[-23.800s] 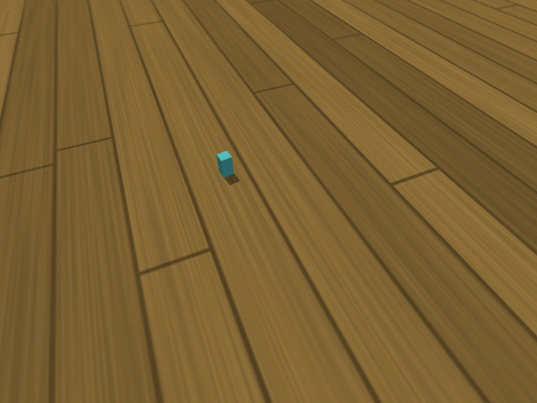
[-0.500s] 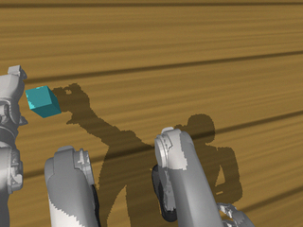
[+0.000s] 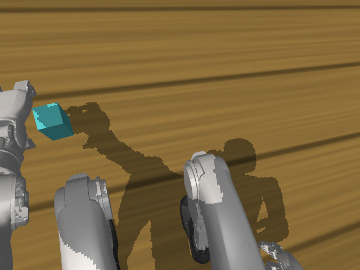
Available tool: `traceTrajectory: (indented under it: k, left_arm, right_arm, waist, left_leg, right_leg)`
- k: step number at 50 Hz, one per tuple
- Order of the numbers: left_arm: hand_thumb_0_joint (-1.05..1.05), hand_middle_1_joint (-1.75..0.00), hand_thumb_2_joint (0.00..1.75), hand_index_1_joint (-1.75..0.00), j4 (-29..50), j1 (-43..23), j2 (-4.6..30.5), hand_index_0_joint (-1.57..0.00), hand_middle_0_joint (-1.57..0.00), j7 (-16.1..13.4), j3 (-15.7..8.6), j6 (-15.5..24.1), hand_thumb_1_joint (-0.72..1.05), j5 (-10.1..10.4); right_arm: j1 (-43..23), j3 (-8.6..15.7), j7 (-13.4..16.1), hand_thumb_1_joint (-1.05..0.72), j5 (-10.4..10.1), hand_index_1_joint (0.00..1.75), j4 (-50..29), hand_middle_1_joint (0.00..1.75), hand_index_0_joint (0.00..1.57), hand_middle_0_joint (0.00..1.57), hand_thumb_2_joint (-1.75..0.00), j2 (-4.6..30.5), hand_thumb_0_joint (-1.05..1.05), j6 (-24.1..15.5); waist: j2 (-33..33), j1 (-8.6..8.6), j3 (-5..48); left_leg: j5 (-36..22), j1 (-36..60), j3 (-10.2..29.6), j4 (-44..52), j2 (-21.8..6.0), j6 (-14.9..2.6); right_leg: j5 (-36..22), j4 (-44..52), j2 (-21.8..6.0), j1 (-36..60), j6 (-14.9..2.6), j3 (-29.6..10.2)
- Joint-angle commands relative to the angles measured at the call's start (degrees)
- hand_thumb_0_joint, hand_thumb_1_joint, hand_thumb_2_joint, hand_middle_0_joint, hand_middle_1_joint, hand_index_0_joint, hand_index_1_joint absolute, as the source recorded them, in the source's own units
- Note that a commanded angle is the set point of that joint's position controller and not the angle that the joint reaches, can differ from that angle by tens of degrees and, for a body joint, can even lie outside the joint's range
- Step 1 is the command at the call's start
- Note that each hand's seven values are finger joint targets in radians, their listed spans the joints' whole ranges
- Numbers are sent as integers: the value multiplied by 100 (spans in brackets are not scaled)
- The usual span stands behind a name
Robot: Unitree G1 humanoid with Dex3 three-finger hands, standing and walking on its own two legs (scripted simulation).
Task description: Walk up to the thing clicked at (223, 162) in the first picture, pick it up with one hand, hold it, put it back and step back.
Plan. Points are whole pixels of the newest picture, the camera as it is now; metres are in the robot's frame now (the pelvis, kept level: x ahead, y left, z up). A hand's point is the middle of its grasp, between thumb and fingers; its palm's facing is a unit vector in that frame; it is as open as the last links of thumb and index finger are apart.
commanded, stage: rise first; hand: left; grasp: from above
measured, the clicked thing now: (55, 122) +0.50 +0.26 -0.28
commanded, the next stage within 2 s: approach in 0.04 s
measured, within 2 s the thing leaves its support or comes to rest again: neither
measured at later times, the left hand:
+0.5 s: hand (44, 110) +0.49 +0.25 -0.16, palm faces -0.38 -0.08 -0.92, open 12.7 cm
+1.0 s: hand (43, 118) +0.48 +0.26 -0.18, palm faces -0.44 -0.09 -0.89, open 12.5 cm
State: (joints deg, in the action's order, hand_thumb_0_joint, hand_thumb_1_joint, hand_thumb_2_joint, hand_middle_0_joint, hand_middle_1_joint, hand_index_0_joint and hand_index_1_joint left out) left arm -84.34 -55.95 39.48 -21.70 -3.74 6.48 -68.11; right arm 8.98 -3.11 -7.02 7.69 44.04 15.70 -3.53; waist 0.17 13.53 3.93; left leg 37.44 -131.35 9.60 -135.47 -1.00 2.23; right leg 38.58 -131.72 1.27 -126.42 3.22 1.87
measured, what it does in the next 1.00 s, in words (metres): stands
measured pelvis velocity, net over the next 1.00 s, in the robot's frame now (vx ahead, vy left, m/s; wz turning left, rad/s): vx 0.00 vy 0.00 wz -0.02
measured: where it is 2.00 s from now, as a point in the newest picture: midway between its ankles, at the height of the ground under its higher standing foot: (155, 252)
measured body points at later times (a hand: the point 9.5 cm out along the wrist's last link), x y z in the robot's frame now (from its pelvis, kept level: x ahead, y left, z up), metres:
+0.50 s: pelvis +0.00 +0.00 -0.01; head +0.23 +0.07 +0.38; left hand +0.51 +0.25 -0.11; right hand +0.04 -0.27 -0.10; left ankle +0.08 +0.14 -0.31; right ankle +0.10 -0.13 -0.31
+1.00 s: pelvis +0.00 +0.00 -0.02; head +0.24 +0.06 +0.36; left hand +0.50 +0.26 -0.13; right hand +0.02 -0.27 -0.12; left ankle +0.08 +0.14 -0.31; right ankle +0.10 -0.13 -0.31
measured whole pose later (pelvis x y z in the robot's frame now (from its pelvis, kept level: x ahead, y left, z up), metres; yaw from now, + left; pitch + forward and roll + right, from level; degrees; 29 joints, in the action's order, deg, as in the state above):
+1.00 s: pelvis +0.00 +0.00 -0.02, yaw -1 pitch +32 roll -7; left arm -87.5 -59.1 40.1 -23.4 -2.7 6.9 -68.6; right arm 10.8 -5.8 -8.6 9.5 43.3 15.8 -4.8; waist -0.7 16.3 1.2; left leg 38.4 -133.5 11.1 -138.9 -0.9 3.2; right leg 38.8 -134.7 1.9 -128.9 3.2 2.7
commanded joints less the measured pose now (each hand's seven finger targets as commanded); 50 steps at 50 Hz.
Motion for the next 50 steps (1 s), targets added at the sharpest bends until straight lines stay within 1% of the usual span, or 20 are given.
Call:
traceTrajectory:
  k: [1,4,7,9,12,15,19,21,22,25,29,31,33,35,37,38,40,42,44,50]
  left_arm:
    - [0,-82,85,-83,955,-1850,1392,-24,-25,-238,-154,35,-36,-18]
    - [0,-82,86,-83,940,-1852,1201,-24,-26,-251,-100,26,-37,37]
    - [0,-78,93,-82,879,-1799,1329,-22,-26,-291,-148,14,-44,-11]
    - [0,-86,89,-87,474,-1618,990,-25,-26,-276,2,-20,-35,6]
    - [0,-85,89,-86,622,-2087,950,-27,-28,-271,114,88,-34,44]
    - [0,-87,88,-87,833,-2452,893,-28,-29,-340,225,164,-31,-22]
    - [0,-87,89,-88,518,-2896,748,-26,-26,-571,342,75,-34,-129]
    - [0,-87,91,-88,483,-2952,979,-28,-29,-706,200,-48,-31,-216]
    - [0,-86,91,-87,251,-2948,952,-28,-29,-753,202,-126,-31,-241]
    - [0,-83,90,-84,107,-2833,1225,-30,-31,-834,-38,-380,-30,-275]
    - [0,-84,91,-85,-204,-2453,1091,-31,-32,-636,-1,-649,-29,-74]
    - [0,-80,84,-80,-145,-2332,1232,-28,-29,-507,-53,-677,-30,53]
    - [0,-81,82,-81,-226,-2322,1142,-25,-25,-332,26,-625,-34,135]
    - [0,-81,82,-81,43,-2421,1251,-26,-26,-165,19,-490,-34,197]
    - [0,-83,85,-83,226,-2395,1285,-27,-27,-99,10,-352,-33,219]
    - [0,-84,85,-84,312,-2494,1352,-27,-27,-109,-22,-271,-32,196]
    - [0,-83,85,-83,263,-2415,1079,-27,-27,-98,118,-144,-32,165]
    - [0,-83,86,-83,423,-2520,1115,-29,-29,-146,93,-7,-30,117]
    - [0,-84,89,-85,598,-2451,1259,-29,-30,-250,32,85,-29,28]
    - [0,-84,92,-84,433,-2394,1190,-34,-34,-629,-12,46,-22,-102]
  right_arm:
    - [1102,418,51,-90,-26,30,-115,30,20,20,-90,1330,0,-24]
    - [1143,438,56,-90,-28,30,-90,30,20,20,-90,1334,0,-31]
    - [1144,422,66,-90,-35,30,-65,30,20,20,-90,1336,0,-25]
    - [1138,423,42,-90,-13,30,-60,30,20,20,-89,1299,0,-32]
    - [1135,378,48,-90,13,30,-38,30,20,20,-89,1319,0,-74]
    - [1217,364,49,-90,54,30,13,30,20,20,-89,1327,0,-107]
    - [1239,327,42,-90,121,30,35,30,20,20,-89,1355,0,-157]
    - [1234,307,36,-89,147,30,33,30,20,20,-89,1398,0,-164]
    - [1214,280,22,-90,168,30,10,30,20,20,-90,1386,0,-170]
    - [1181,222,-20,-89,166,30,-81,30,20,20,-89,1415,0,-128]
    - [1168,161,-106,-90,130,30,-170,30,20,20,-89,1372,0,-106]
    - [1169,159,-97,-89,83,30,-181,30,20,20,-89,1385,0,-82]
    - [1244,134,-108,-89,83,30,-165,30,20,20,-89,1370,0,-58]
    - [1321,137,-115,-89,73,30,-177,30,20,20,-89,1379,0,-73]
    - [1323,134,-106,-89,74,30,-153,30,20,20,-89,1362,0,-69]
    - [1337,134,-107,-89,77,30,-174,30,20,20,-89,1378,0,-66]
    - [1359,143,-110,-89,109,30,-168,30,20,20,-89,1356,0,-88]
    - [1400,153,-103,-89,113,30,-159,30,20,20,-89,1387,0,-118]
    - [1396,162,-83,-89,121,30,-160,30,20,20,-89,1425,0,-131]
    - [1354,177,-119,-89,198,30,-142,30,20,20,-89,1419,0,-184]
  waist:
    - [1550,-33,3817]
    - [1401,39,3737]
    - [1578,-35,3837]
    - [1262,62,3539]
    - [1351,207,3388]
    - [1451,299,3700]
    - [1705,502,3580]
    - [1940,369,3842]
    - [1961,413,3720]
    - [2009,280,3832]
    - [1692,285,3684]
    - [1470,216,3888]
    - [1133,378,3576]
    - [1048,411,3474]
    - [1133,305,3654]
    - [1252,372,3705]
    - [1214,488,3456]
    - [1432,505,3444]
    - [1608,397,3645]
    - [1862,400,3577]
  left_leg:
    - [-548,2882,-794,1440,91,-326]
    - [-537,2801,-783,1417,87,-349]
    - [-696,2903,-798,1413,89,-329]
    - [-599,2727,-781,1414,85,-353]
    - [-423,2606,-743,1368,84,-355]
    - [-548,2780,-737,1286,73,-334]
    - [-499,2931,-705,1283,52,-286]
    - [-600,3129,-699,1321,55,-257]
    - [-520,3057,-724,1321,61,-268]
    - [-589,2963,-768,1352,74,-298]
    - [-728,2669,-805,1292,69,-366]
    - [-768,2540,-797,1230,66,-406]
    - [-699,2105,-810,1125,66,-457]
    - [-628,1965,-777,1065,64,-467]
    - [-726,2182,-748,1064,44,-426]
    - [-692,2210,-726,1049,49,-406]
    - [-588,2189,-698,1037,44,-381]
    - [-593,2317,-683,1022,51,-354]
    - [-679,2566,-670,1021,57,-321]
    - [-561,2657,-680,1082,57,-282]
  right_leg:
    - [-890,1451,124,1789,-531,650]
    - [-907,1504,119,1744,-511,653]
    - [-1056,1437,123,1772,-524,646]
    - [-987,1488,137,1731,-511,666]
    - [-826,1482,123,1572,-515,673]
    - [-953,1467,140,1690,-504,670]
    - [-936,1389,152,1394,-535,736]
    - [-1000,1285,147,1348,-557,759]
    - [-952,1292,139,1305,-555,751]
    - [-1017,1269,135,1383,-552,734]
    - [-1179,1306,183,1687,-517,695]
    - [-1216,1330,199,1910,-485,664]
    - [-1194,1419,206,2127,-429,614]
    - [-1099,1387,203,2121,-426,600]
    - [-1176,1364,223,2222,-435,636]
    - [-1110,1313,218,2177,-453,655]
    - [-1015,1329,235,2061,-456,687]
    - [-1024,1257,211,1862,-472,738]
    - [-1095,1210,203,1841,-482,771]
    - [-986,1127,201,1557,-516,824]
